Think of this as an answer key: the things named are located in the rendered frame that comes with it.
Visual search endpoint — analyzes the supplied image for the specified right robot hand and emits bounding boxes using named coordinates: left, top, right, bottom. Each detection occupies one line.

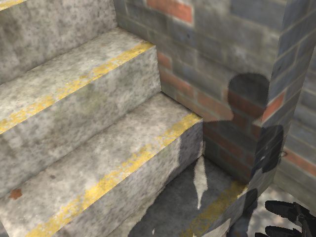
left=255, top=200, right=316, bottom=237

